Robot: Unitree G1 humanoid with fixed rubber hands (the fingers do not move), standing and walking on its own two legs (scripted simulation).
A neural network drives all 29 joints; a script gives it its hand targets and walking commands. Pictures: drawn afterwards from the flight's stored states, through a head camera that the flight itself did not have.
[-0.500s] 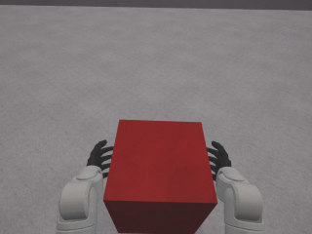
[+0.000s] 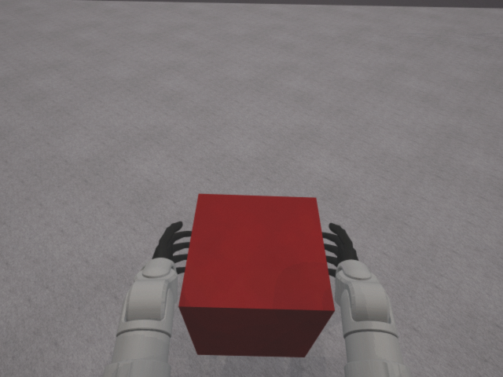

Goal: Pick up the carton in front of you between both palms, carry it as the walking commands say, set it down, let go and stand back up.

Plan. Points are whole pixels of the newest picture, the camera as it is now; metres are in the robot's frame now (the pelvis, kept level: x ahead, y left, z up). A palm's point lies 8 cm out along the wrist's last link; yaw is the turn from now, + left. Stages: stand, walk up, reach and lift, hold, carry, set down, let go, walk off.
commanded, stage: carry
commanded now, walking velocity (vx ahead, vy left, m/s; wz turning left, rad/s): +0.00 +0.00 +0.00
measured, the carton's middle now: (254, 279) +0.30 +0.00 -0.05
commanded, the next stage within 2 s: hold in 0.30 s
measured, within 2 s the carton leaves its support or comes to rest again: neither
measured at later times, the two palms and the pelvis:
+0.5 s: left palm (164, 273) +0.26 +0.14 +0.04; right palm (355, 279) +0.26 -0.16 +0.04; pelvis -0.02 +0.00 +0.01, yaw -2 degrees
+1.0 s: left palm (152, 285) +0.23 +0.15 +0.06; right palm (359, 301) +0.21 -0.15 +0.06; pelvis -0.06 +0.02 +0.00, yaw -4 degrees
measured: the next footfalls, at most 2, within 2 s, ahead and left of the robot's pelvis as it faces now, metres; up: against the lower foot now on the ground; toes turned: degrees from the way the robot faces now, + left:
none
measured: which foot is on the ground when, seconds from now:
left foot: down 0.00-1.00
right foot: down 0.00-1.00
